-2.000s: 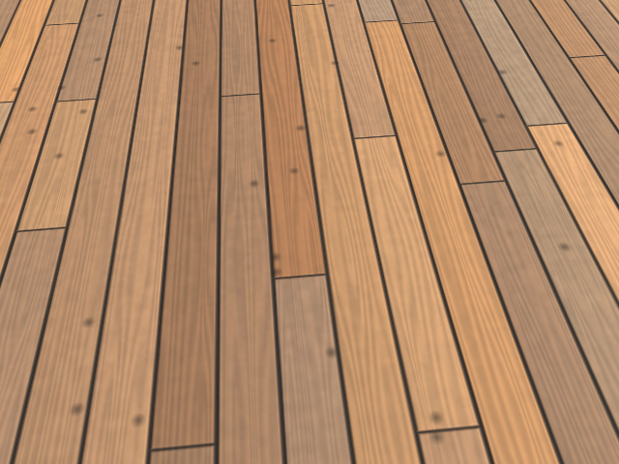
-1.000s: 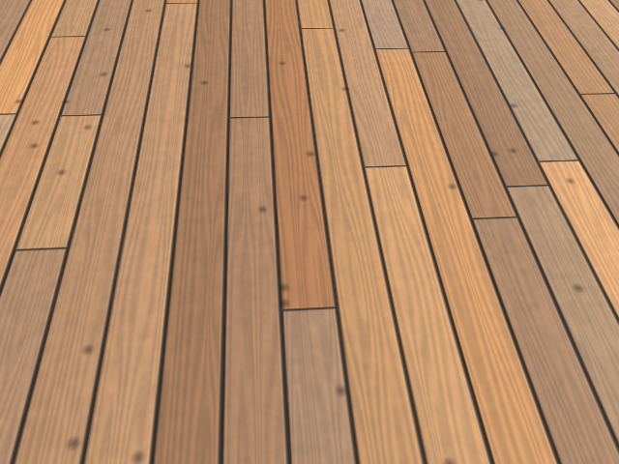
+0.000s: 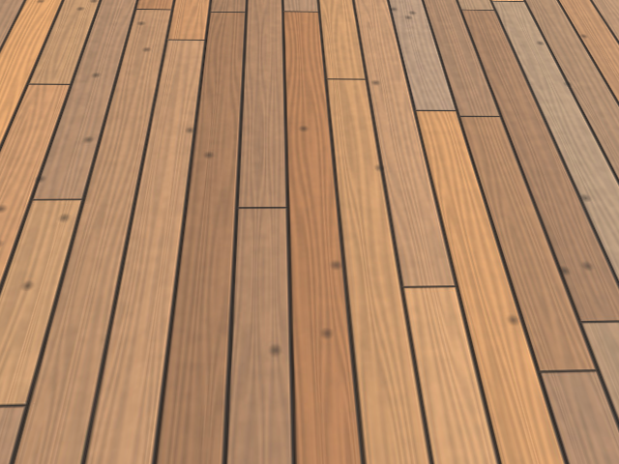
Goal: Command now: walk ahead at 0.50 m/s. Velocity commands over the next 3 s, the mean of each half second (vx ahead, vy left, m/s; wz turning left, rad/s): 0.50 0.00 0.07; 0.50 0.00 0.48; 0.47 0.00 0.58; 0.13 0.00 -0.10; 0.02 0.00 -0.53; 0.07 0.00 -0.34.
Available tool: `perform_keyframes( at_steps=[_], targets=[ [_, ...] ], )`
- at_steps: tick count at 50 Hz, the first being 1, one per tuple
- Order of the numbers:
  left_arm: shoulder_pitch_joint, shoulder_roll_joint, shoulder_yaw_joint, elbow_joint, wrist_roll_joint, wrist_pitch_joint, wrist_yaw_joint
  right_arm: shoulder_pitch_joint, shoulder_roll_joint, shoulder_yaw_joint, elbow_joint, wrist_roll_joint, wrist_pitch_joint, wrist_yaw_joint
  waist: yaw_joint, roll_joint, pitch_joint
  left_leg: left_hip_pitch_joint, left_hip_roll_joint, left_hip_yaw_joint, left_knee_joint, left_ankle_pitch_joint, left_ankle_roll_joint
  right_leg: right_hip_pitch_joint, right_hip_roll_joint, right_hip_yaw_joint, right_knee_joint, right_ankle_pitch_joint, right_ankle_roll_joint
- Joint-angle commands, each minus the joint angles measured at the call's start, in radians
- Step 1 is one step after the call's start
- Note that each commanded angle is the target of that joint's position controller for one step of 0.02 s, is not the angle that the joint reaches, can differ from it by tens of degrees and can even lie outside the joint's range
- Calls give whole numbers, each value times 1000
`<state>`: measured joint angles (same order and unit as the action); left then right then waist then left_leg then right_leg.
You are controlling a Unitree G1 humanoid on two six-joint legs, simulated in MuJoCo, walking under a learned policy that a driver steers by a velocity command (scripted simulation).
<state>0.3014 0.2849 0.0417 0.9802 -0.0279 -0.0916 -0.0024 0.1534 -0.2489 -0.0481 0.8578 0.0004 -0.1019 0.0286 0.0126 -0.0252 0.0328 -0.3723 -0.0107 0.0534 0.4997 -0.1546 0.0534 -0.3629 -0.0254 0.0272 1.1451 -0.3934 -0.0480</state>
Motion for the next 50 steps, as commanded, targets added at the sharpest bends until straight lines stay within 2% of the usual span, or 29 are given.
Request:
perform_keyframes(
  at_steps=[1,3,5,7,11,15,18,19,20,21,22,23,24,25,26,27,29,30,33,36,38,41,43,44,46,47,48,49,50],
  targets=[
    [-20,89,27,-68,7,-8,6,51,-102,-21,-26,-13,-11,2,-14,111,-71,262,255,-326,-314,51,158,-260,-119,49,7,117,-8],
    [-9,53,23,-65,13,13,7,72,-113,-25,-9,-7,-18,2,3,101,-54,219,240,-264,-351,136,174,-244,-125,37,-46,153,9],
    [-67,54,25,-88,20,20,10,104,-139,-32,9,-6,-19,-8,-1,78,-26,228,238,-223,-374,198,183,-305,-128,33,-138,231,29],
    [-135,49,26,-112,26,17,8,135,-143,-33,24,-3,-11,-20,-16,73,-10,251,226,-182,-385,226,174,-343,-125,27,-257,335,44],
    [-276,22,14,-150,19,6,-5,191,-154,-33,51,6,-3,-33,-60,81,23,254,188,-106,-404,185,142,-285,-83,-19,-497,508,46],
    [-380,26,8,-189,11,-2,-23,262,-159,-38,93,13,14,-36,-89,79,56,383,236,-109,-366,201,141,-315,-62,-21,-601,482,27],
    [-394,52,15,-212,10,-14,-39,270,-169,-45,107,19,31,-43,-63,88,49,466,278,-145,-288,305,125,-285,-47,-10,-652,379,-5],
    [-358,70,23,-206,10,-18,-39,255,-179,-49,103,19,36,-45,-37,102,26,471,277,-154,-245,397,117,-215,-26,-23,-661,340,-14],
    [-275,96,38,-186,11,-22,-37,230,-187,-50,96,20,40,-45,14,115,-24,455,257,-146,-154,545,104,-81,6,-49,-680,325,-30],
    [-108,144,64,-135,14,-24,-28,214,-167,-42,86,15,44,-44,90,102,-129,378,201,-116,25,590,77,162,10,-54,-677,356,-58],
    [81,219,85,-101,31,-23,-16,216,-128,-23,56,-3,42,-44,148,6,-290,159,127,-74,329,318,41,490,-172,137,-633,365,-119],
    [125,267,93,-80,34,-13,-18,357,11,12,55,8,22,-36,73,-259,-417,-229,-47,-69,664,-377,-22,799,-403,589,-742,181,-262],
    [110,165,66,-91,24,-13,-16,301,-105,-13,68,34,6,-35,112,-172,-384,-320,-2,-198,788,-439,-14,751,-383,639,-813,68,-235],
    [31,120,53,-102,21,-16,-11,216,-153,-31,39,53,-1,-36,100,-135,-234,-381,45,-183,808,-354,-4,622,-356,478,-837,91,-187],
    [-42,95,45,-113,25,-20,-11,171,-147,-32,31,50,0,-43,69,-65,-154,-350,96,-160,775,-261,-4,477,-322,363,-871,159,-161],
    [-93,69,39,-113,31,-24,-13,149,-135,-39,27,38,6,-48,43,-47,-96,-311,125,-157,728,-200,-6,359,-292,278,-911,213,-146],
    [-134,41,33,-105,44,-30,-15,187,-89,-42,32,38,35,-46,-8,-77,-61,-219,159,-163,683,-142,-5,238,-253,153,-976,265,-132],
    [-137,47,36,-99,42,-34,-13,187,-68,-40,25,38,48,-45,-18,-69,-44,-218,168,-159,667,-133,-8,210,-250,108,-998,296,-138],
    [-125,83,49,-82,44,-36,1,128,-64,-44,-14,28,68,-44,-25,-35,0,-296,175,-165,582,-24,-26,198,-248,0,-1033,373,-144],
    [-109,104,55,-76,45,-29,15,61,-57,-41,-43,23,62,-29,-11,-24,15,-312,165,-139,413,130,-34,228,-223,-103,-1041,426,-127],
    [-90,117,59,-75,40,-22,21,-15,-45,-33,-69,20,57,-15,15,-12,32,-294,153,-90,304,196,-32,246,-216,-157,-1044,440,-116],
    [-29,139,66,-61,27,-5,26,-117,-37,-23,-118,19,57,4,54,4,63,-322,139,-43,202,190,-17,345,-246,-197,-1020,468,-111],
    [-4,151,72,-53,18,11,25,-155,-44,-23,-150,22,59,17,58,-5,72,-340,125,-20,163,129,2,426,-270,-215,-976,535,-99],
    [-6,159,75,-55,13,19,26,-158,-53,-26,-163,23,60,23,48,-15,66,-323,110,-3,150,86,16,455,-279,-228,-940,619,-90],
    [-32,188,84,-68,6,33,30,-106,-90,-44,-172,23,66,29,-3,-54,8,-204,46,53,148,-17,54,485,-282,-255,-805,941,-67],
    [-47,200,87,-74,3,42,31,-16,-122,-63,-157,27,68,29,-59,-63,-46,-84,2,77,140,-52,79,475,-271,-268,-666,1067,-54],
    [-67,197,84,-82,-1,47,32,140,-173,-94,-118,30,69,20,-146,-43,-125,140,-44,81,68,8,116,397,-233,-292,-456,1051,-22],
    [-52,157,68,-101,22,40,32,289,-268,-131,-83,29,79,-3,-195,78,-214,438,65,-129,35,-4,173,147,-186,-295,-140,725,29],
    [33,1,23,-157,49,8,16,243,-359,-138,-92,32,67,-5,-55,310,-291,730,297,-707,-83,-171,359,-295,32,-164,182,-179,83]
  ],
)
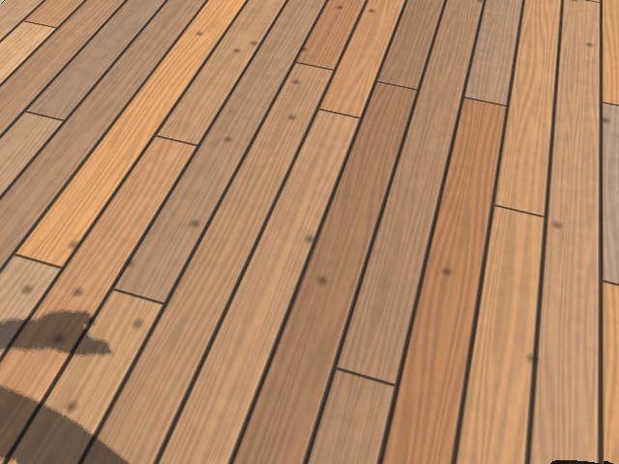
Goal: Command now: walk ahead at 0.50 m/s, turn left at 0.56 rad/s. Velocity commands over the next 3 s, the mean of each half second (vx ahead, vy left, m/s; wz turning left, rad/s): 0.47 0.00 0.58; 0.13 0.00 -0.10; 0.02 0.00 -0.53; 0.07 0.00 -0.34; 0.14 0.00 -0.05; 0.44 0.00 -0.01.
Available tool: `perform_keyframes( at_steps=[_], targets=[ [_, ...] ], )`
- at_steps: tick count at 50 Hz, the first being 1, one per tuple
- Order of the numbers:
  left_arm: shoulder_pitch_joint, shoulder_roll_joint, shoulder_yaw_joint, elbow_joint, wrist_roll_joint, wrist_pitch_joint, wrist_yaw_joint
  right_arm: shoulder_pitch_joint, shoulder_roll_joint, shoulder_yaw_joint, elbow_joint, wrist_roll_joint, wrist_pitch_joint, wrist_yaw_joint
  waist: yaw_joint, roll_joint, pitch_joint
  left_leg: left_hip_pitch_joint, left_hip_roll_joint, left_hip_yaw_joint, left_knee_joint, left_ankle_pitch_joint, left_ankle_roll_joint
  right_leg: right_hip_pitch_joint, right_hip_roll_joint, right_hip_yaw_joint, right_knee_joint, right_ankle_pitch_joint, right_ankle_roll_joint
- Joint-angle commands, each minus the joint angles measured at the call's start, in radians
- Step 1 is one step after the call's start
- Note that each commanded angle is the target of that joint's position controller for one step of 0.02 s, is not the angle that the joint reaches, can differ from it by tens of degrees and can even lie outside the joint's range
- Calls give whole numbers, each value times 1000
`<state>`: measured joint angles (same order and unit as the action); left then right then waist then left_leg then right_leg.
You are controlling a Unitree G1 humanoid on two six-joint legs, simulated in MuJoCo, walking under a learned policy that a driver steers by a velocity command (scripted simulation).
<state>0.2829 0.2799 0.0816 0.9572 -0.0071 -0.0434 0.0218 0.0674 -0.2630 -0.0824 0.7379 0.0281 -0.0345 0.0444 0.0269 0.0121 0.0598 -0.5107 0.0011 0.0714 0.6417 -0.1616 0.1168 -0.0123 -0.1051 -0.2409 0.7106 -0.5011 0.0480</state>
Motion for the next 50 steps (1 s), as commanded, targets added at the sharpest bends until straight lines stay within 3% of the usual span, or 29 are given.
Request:
perform_keyframes(
  at_steps=[1,2,3,4,5,10,14,18,21,22,23,24,25,26,27,28,30,32,34,37,40,41,42,43,44,45,46,47,50],
  targets=[
    [-66,90,-7,-152,-16,-84,-23,362,-257,-75,0,-9,-15,-13,-144,138,-393,903,333,-886,-361,-238,301,-757,115,316,701,-96,-37],
    [-150,126,4,-179,-49,-106,-30,325,-203,-59,6,-17,-30,-11,-147,94,-257,820,311,-744,-373,-145,251,-835,71,317,676,4,-66],
    [-150,116,1,-171,-35,-115,-24,259,-173,-50,-5,-13,-38,-12,-101,17,-188,677,267,-617,-364,-41,217,-791,24,320,592,92,-79],
    [-139,124,10,-155,-8,-112,-16,188,-139,-40,-22,-14,-39,-14,-59,-5,-140,538,226,-516,-370,64,190,-714,-6,321,504,142,-72],
    [-115,133,17,-151,-1,-98,-17,151,-119,-30,-39,-24,-41,-19,-26,15,-131,453,202,-466,-389,136,180,-640,-27,331,458,176,-66],
    [-205,83,9,-196,23,-57,-11,204,-172,-41,-34,-14,-45,-51,-28,13,-73,316,144,-350,-434,263,170,-623,4,296,186,355,9],
    [-337,54,-6,-239,12,-66,-25,254,-172,-42,-21,-10,-34,-62,-81,64,-47,274,88,-311,-418,137,106,-547,66,285,-100,587,10],
    [-400,83,-3,-277,0,-80,-41,308,-164,-41,1,-3,-26,-63,-104,81,-43,352,123,-394,-345,89,90,-522,91,309,-208,586,-11],
    [-356,121,10,-276,8,-97,-47,296,-167,-44,-7,-9,-7,-76,-71,119,-55,429,130,-462,-214,236,61,-463,117,305,-261,467,-44],
    [-282,135,19,-258,15,-104,-44,272,-158,-41,-20,-9,-1,-78,-30,129,-92,432,95,-455,-130,331,33,-364,129,281,-306,499,-67],
    [-182,168,30,-244,33,-111,-40,247,-127,-29,-45,-12,0,-77,21,113,-185,376,35,-418,29,357,-11,-168,61,316,-297,628,-111],
    [-35,234,43,-235,51,-106,-31,242,-79,-10,-84,-33,-2,-80,66,-32,-344,203,-47,-324,326,64,-66,125,-140,490,-222,923,-174],
    [-4,261,48,-210,44,-84,-39,468,-48,1,-91,-7,-5,-74,-37,-374,-500,-93,-150,-269,604,-581,-119,403,-383,891,-245,980,-374],
    [-41,166,27,-235,17,-70,-42,472,-162,-18,-44,0,2,-76,-17,-227,-444,-154,-62,-302,709,-509,-142,323,-346,894,-278,799,-354],
    [-83,103,8,-248,13,-58,-39,349,-196,-28,-57,-5,13,-78,16,-146,-300,-184,-43,-262,722,-443,-158,189,-276,718,-290,775,-311],
    [-131,81,-7,-243,22,-48,-42,291,-178,-25,-62,-15,23,-84,2,-72,-226,-152,-16,-230,680,-396,-167,51,-216,615,-312,802,-289],
    [-184,47,-28,-220,33,-44,-49,274,-111,-11,-71,-27,37,-82,-55,-87,-150,-14,41,-217,507,-346,-165,-166,-140,498,-361,868,-276],
    [-223,73,-22,-205,30,-43,-53,275,-53,9,-76,-34,38,-83,-79,-137,-149,108,37,-144,278,-315,-176,-250,-88,419,-380,1004,-279],
    [-214,122,-6,-194,16,-33,-49,247,-52,15,-77,-38,31,-85,-66,-150,-203,197,20,-123,123,-203,-183,-229,-81,414,-370,1041,-284],
    [-197,179,12,-191,-5,-6,-42,201,-100,3,-80,-29,44,-88,-52,-141,-206,255,-9,-113,0,-89,-169,-224,-90,462,-373,772,-271],
    [-200,162,7,-196,-23,21,-32,154,-110,-4,-99,-39,49,-88,-61,-135,-134,349,-15,-113,-182,2,-119,-325,-45,514,-363,403,-211],
    [-183,136,-1,-196,-19,22,-29,159,-142,-12,-113,-47,46,-93,-63,-102,-132,410,56,-169,-215,34,-85,-380,-20,517,-321,313,-170],
    [-172,89,-15,-208,-3,20,-30,189,-192,-22,-126,-59,47,-102,-62,3,-158,483,203,-277,-238,131,-27,-456,40,467,-197,171,-121],
    [-133,58,-20,-225,-14,20,-25,186,-230,-38,-101,-64,52,-98,-22,239,-145,432,313,-396,-300,134,74,-525,157,283,-59,33,-74],
    [-141,113,-4,-219,-12,20,-21,163,-191,-32,-120,-66,44,-95,-58,259,-134,421,377,-458,-333,216,138,-555,140,261,148,-84,-39],
    [-134,156,18,-215,-17,28,-21,153,-161,-23,-126,-65,34,-98,-58,208,-130,425,379,-435,-321,312,150,-597,128,282,316,-112,-22],
    [-96,151,26,-195,-17,44,-16,108,-147,-17,-134,-56,26,-99,-28,146,-127,411,344,-362,-300,374,127,-597,111,297,394,-89,-4],
    [-75,138,26,-193,-14,58,-11,65,-143,-18,-135,-40,20,-97,-11,129,-116,410,327,-309,-289,393,103,-612,91,300,393,-42,10],
    [-109,77,7,-222,-17,76,-20,44,-157,-26,-121,-40,29,-96,-20,133,-115,368,271,-176,-281,412,79,-533,79,234,265,54,34]
  ],
)
Over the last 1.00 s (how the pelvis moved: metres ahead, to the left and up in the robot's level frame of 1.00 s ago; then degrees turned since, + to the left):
0.54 0.03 -0.02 19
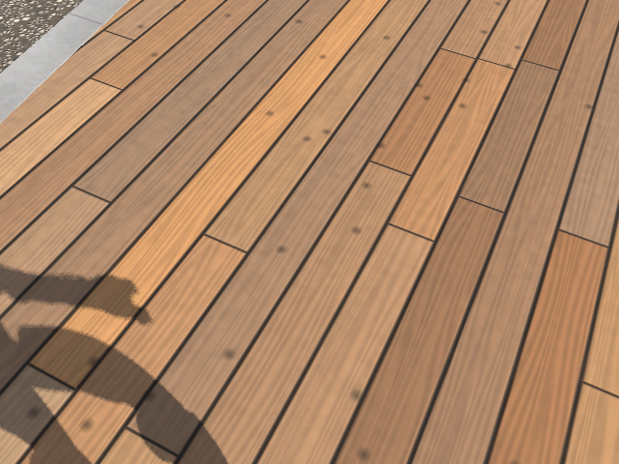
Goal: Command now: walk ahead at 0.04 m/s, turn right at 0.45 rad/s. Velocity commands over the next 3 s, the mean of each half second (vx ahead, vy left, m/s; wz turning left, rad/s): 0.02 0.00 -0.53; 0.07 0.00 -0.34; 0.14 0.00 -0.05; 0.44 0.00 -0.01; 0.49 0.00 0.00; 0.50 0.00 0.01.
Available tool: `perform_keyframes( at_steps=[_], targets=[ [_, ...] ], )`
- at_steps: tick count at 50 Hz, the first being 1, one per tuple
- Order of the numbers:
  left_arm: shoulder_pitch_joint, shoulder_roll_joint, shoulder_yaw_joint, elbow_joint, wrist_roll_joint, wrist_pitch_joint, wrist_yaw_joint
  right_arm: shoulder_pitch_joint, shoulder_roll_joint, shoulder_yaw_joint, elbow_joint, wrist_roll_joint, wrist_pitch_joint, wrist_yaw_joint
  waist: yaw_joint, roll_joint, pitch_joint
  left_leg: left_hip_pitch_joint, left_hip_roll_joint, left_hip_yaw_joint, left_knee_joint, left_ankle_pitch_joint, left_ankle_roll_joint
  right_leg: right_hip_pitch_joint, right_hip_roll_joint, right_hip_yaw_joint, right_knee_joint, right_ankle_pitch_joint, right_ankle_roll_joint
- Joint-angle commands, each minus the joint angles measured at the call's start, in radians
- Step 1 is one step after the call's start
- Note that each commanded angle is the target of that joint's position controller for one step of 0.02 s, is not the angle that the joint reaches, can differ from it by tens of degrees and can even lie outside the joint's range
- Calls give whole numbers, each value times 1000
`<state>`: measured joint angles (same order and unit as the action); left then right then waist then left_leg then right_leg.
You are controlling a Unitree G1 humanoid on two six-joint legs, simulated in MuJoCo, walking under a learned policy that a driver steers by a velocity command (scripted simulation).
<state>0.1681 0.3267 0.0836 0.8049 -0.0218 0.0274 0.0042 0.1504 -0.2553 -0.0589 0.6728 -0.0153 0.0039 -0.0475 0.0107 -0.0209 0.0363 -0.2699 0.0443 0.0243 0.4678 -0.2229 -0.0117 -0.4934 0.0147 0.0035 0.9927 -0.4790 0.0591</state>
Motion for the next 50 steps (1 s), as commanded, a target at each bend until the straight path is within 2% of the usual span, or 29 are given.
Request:
perform_keyframes(
  at_steps=[1,3,5,7,8,9,10,11,13,14,17,20,25,28,29,31,32,33,34,35,37,38,42,44,46,47,48,49,50],
  targets=[
    [-10,24,0,-85,-4,6,-10,-42,-171,-54,-54,4,-4,-4,-13,182,-103,120,221,-100,-102,465,205,-7,-42,-27,-86,60,21],
    [-34,41,2,-114,-4,7,-26,-23,-191,-63,-42,10,2,-5,-31,205,-129,140,241,-90,-84,455,207,53,-37,-49,-194,97,8],
    [-8,62,10,-123,-2,11,-40,-22,-204,-68,-32,25,3,-2,-16,201,-137,138,257,-81,-43,414,190,123,-23,-78,-316,164,-22],
    [64,77,24,-103,7,12,-38,-2,-181,-63,-10,40,-1,1,17,153,-137,55,218,-21,69,257,111,284,17,-87,-506,338,-74],
    [83,151,46,-110,11,11,-23,53,-140,-54,4,17,-4,8,0,-27,-133,-97,143,76,261,33,18,417,-92,93,-575,612,-129],
    [84,277,67,-145,26,8,-9,22,-85,-31,-50,-33,-6,12,-13,-318,-121,-381,-9,91,561,-482,-80,508,-373,479,-589,994,-319],
    [129,244,56,-152,61,-13,-21,-76,-132,-42,-71,-8,-12,4,80,-204,-210,-413,-38,-75,717,-505,-68,478,-415,547,-634,892,-437],
    [90,221,47,-152,59,-31,-23,-94,-158,-51,-68,16,-9,-2,56,-132,-161,-436,-21,-101,761,-424,-50,452,-360,465,-640,786,-399],
    [-4,156,30,-163,15,-34,-6,-65,-170,-62,-34,7,2,-20,12,-72,-114,-440,6,-116,711,-272,-44,405,-273,367,-636,651,-303],
    [-26,148,24,-168,9,-27,3,-46,-171,-65,-31,4,4,-22,-7,-83,-112,-393,-1,-116,700,-223,-50,359,-247,341,-642,642,-290],
    [-16,138,21,-180,15,-17,20,-14,-139,-59,-23,11,-4,-14,-15,-91,-140,-349,-34,-107,637,-140,-65,361,-207,318,-647,624,-287],
    [0,150,27,-184,10,-9,30,-43,-117,-48,-32,10,-10,-8,2,-95,-135,-332,-46,-117,472,-110,-79,379,-194,348,-642,537,-284],
    [-14,166,37,-204,12,4,24,-56,-127,-47,-38,19,-24,11,15,-129,-109,-210,-74,-125,292,-128,-76,301,-177,436,-642,415,-288],
    [-15,157,35,-212,3,7,17,-46,-136,-50,-43,31,-41,26,17,-143,-113,-121,-87,-110,169,-137,-48,262,-151,509,-672,91,-284],
    [-21,153,32,-214,0,7,16,-33,-135,-51,-43,36,-48,31,4,-149,-100,-71,-91,-101,103,-125,-34,233,-136,528,-674,6,-277],
    [-52,119,19,-223,2,8,20,25,-138,-58,-24,29,-62,31,-45,-127,-72,87,-56,-100,-114,17,4,164,-74,492,-594,63,-216],
    [-15,60,1,-224,12,3,21,71,-187,-65,-22,5,-65,29,-37,-18,-132,222,110,-234,-144,56,58,91,-18,400,-428,3,-155],
    [-7,47,-1,-258,7,-7,23,71,-272,-78,-19,-31,-60,30,8,241,-100,230,279,-494,-186,173,201,-83,134,182,-232,-111,-94],
    [-11,127,23,-256,25,-17,26,49,-223,-70,-31,-32,-67,36,-6,234,-72,175,358,-583,-189,227,296,-130,76,178,-31,-156,-52],
    [7,165,38,-234,20,-17,23,16,-179,-54,-40,-15,-67,32,4,179,-66,162,321,-496,-170,255,288,-127,56,182,68,-103,-31],
    [32,132,37,-202,17,-2,24,-17,-145,-41,-41,12,-59,28,11,152,-54,175,222,-348,-144,276,220,-139,45,170,116,-11,9],
    [27,100,28,-199,15,3,21,-12,-140,-36,-35,16,-54,25,6,157,-50,166,200,-297,-137,353,214,-123,42,159,100,21,22],
    [-39,9,-9,-220,15,2,6,2,-150,-35,-17,10,-34,24,-22,199,-92,140,144,-170,-110,471,206,64,1,46,-182,65,37],
    [-57,21,-8,-225,11,2,2,28,-174,-39,-6,14,-25,28,-41,218,-101,135,157,-181,-97,480,214,146,5,7,-308,93,29],
    [-14,28,-3,-204,12,1,1,19,-169,-31,-2,29,-22,33,-10,200,-99,114,150,-179,-64,431,194,260,18,-17,-525,263,1],
    [-5,36,-1,-200,20,0,2,45,-149,-22,11,33,-27,36,-2,175,-91,83,137,-176,-57,375,155,343,11,2,-651,382,-25],
    [2,74,3,-212,28,0,11,76,-126,-10,19,17,-40,41,-9,119,-123,22,114,-159,-37,287,90,472,-64,96,-647,557,-54],
    [20,150,16,-220,36,3,23,113,-101,2,13,-21,-55,50,-50,-42,-175,-41,43,-94,34,85,27,564,-193,214,-555,835,-113],
    [-21,80,-3,-198,41,4,16,126,-67,13,21,-18,-56,47,-71,-145,-193,35,25,-58,-15,-49,-18,447,-206,221,-544,706,-190]
  ],
)
Over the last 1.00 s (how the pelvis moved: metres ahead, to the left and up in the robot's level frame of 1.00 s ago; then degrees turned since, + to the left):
0.38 0.02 0.03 10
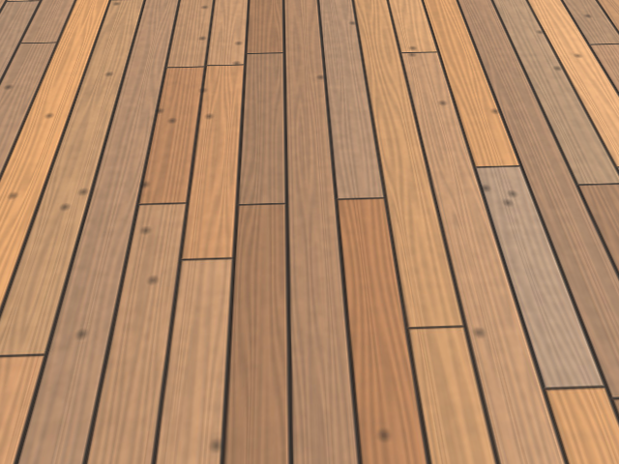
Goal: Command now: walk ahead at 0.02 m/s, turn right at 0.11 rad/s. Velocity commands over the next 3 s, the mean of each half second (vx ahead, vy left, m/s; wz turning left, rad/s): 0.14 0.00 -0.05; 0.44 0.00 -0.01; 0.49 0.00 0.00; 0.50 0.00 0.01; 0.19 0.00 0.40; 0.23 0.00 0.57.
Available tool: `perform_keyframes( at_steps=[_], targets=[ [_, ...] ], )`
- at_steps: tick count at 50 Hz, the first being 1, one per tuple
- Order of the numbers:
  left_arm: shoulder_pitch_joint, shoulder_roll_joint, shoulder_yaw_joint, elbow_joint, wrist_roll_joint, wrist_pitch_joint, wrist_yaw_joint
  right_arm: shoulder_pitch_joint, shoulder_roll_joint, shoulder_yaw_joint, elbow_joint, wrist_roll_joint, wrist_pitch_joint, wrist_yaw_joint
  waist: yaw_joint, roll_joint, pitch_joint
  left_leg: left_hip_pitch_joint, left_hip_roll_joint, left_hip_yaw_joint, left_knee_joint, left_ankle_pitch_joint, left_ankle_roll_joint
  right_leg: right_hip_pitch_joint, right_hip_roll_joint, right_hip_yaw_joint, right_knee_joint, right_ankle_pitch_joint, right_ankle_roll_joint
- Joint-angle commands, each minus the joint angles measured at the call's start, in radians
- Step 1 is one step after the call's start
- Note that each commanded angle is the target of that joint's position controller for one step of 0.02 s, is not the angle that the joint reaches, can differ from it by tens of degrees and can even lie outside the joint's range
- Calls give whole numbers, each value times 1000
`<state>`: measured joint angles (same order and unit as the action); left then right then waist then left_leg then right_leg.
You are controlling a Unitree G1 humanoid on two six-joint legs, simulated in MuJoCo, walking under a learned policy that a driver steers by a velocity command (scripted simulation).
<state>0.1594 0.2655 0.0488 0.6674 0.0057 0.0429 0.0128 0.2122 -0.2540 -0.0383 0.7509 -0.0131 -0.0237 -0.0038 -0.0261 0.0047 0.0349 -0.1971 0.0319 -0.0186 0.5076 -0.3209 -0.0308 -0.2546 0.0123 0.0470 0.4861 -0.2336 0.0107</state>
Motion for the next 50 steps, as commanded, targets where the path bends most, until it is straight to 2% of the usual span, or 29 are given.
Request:
perform_keyframes(
  at_steps=[1,4,10,12,13,15,17,19,21,22,23,24,25,26,28,30,32,35,37,40,42,43,44,45,46,47,48,49,50],
  targets=[
    [-47,100,26,-77,7,-16,-4,8,-114,-13,-55,-17,-24,0,-2,-119,-132,-29,27,-3,-57,88,-20,163,-146,152,-41,333,-129],
    [-21,118,27,-57,6,-33,-10,-3,-133,-19,-47,-5,-5,-7,16,-84,-84,-36,22,3,-42,178,-19,127,-101,121,-35,311,-89],
    [-23,92,18,-38,3,-39,-5,12,-122,-15,-10,0,6,-17,12,-56,-80,0,29,1,-53,201,-25,116,-91,112,-21,357,-85],
    [-6,100,20,-23,-1,-34,-2,23,-109,-13,5,3,13,-21,16,-68,-87,-14,-5,44,-24,40,-23,113,-82,122,-51,86,-101],
    [13,127,29,-17,-7,-31,0,13,-108,-13,4,8,13,-23,30,-88,-62,-65,-29,71,28,-50,-16,100,-98,164,-88,-124,-127],
    [82,164,39,3,-10,-34,1,-36,-98,-12,-20,21,-1,-24,67,-157,17,-202,-42,73,143,-131,6,70,-194,348,-213,-467,-202],
    [110,169,39,17,-12,-52,4,-58,-106,-17,-37,34,-29,-17,68,-203,64,-270,-18,22,224,-195,53,47,-267,468,-271,-510,-247],
    [77,157,37,13,-20,-67,5,-23,-110,-21,-26,44,-56,0,36,-200,46,-238,9,-1,188,-217,106,40,-280,448,-264,-452,-239],
    [-41,142,32,-16,-35,-59,3,107,-100,-24,42,38,-73,16,-52,-143,15,67,-21,45,-41,16,137,-124,-186,275,-204,-339,-170],
    [-73,99,22,-29,-24,-61,3,197,-124,-35,86,25,-73,18,-84,-73,-10,215,3,-17,-60,54,132,-227,-113,170,-66,-252,-120],
    [-111,23,1,-66,-15,-72,2,305,-208,-55,104,20,-77,16,-108,162,-28,301,193,-329,-229,-161,199,-365,19,-15,253,-212,-37],
    [-119,87,18,-100,-33,-90,6,309,-269,-67,90,11,-83,26,-105,285,32,305,360,-649,-340,-206,319,-540,46,-10,457,-365,-20],
    [-68,126,32,-77,-45,-105,1,246,-204,-48,66,11,-87,21,-65,172,77,300,356,-616,-331,-214,328,-605,-17,51,575,-322,-31],
    [-25,122,32,-49,-46,-116,-9,215,-163,-38,53,16,-88,16,-44,130,84,320,303,-514,-322,-188,293,-631,-45,51,606,-220,-44],
    [-35,115,35,-36,-28,-127,-19,191,-159,-32,47,17,-82,15,-35,91,75,337,259,-380,-335,11,243,-649,-91,26,581,-73,-51],
    [-49,85,30,-36,-21,-127,-36,212,-125,-19,54,13,-71,14,-34,101,44,310,203,-244,-339,276,218,-580,-93,-20,529,15,-34],
    [-88,53,19,-51,-20,-124,-45,231,-130,-18,60,18,-60,7,-43,89,36,289,173,-156,-344,417,214,-549,-84,-56,440,80,-11],
    [-195,19,0,-88,-26,-130,-57,246,-155,-20,66,16,-51,-7,-67,87,68,192,138,-78,-377,418,201,-438,-57,-92,220,217,3],
    [-248,27,-1,-105,-30,-135,-65,275,-173,-23,78,19,-51,-10,-80,96,92,167,155,-72,-399,388,209,-376,-37,-106,132,268,0],
    [-280,55,4,-123,-35,-142,-75,281,-184,-30,94,32,-47,-11,-57,103,108,236,204,-74,-371,462,201,-362,-33,-83,58,253,-38],
    [-237,90,17,-117,-31,-144,-75,265,-202,-39,97,32,-42,-13,-9,118,55,298,220,-59,-279,731,180,-281,-5,-92,36,201,-77],
    [-169,117,30,-101,-28,-140,-68,258,-216,-45,96,30,-36,-15,34,137,-7,315,216,-46,-183,921,169,-181,24,-111,41,171,-101],
    [-17,153,51,-57,-29,-136,-57,241,-214,-44,92,26,-27,-18,118,130,-106,281,183,-13,-7,1041,147,18,48,-132,16,194,-134],
    [163,191,67,-11,-25,-128,-42,232,-198,-35,75,15,-26,-21,194,107,-228,87,154,-12,229,889,120,334,-45,-35,61,205,-179],
    [277,290,87,14,0,-125,-37,354,-57,4,46,8,-40,-11,138,-160,-410,-319,-24,5,663,232,52,739,-338,447,31,3,-341],
    [287,206,64,29,-8,-124,-38,342,-93,1,70,27,-66,-1,153,-215,-491,-431,-83,-141,816,-234,60,729,-407,739,-160,-165,-367],
    [193,162,47,29,-17,-123,-35,213,-174,-26,26,61,-79,7,138,-170,-267,-531,-19,-126,860,-186,69,561,-365,599,-207,-228,-310],
    [118,141,39,25,-20,-123,-34,136,-175,-24,2,64,-87,7,107,-90,-141,-523,34,-86,816,-91,77,384,-329,459,-237,-163,-281],
    [67,119,32,26,-11,-128,-39,104,-159,-24,-1,48,-87,3,69,-32,-70,-489,69,-67,758,-27,72,238,-287,363,-270,-58,-266]
  ],
)
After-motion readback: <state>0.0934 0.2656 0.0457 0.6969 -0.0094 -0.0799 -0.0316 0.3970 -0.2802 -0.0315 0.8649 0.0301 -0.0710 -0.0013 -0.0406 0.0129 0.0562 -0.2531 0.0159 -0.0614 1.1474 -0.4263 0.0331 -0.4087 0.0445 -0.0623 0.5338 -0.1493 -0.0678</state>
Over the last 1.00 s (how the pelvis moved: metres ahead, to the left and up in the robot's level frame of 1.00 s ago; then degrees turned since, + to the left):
0.05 -0.05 0.00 -27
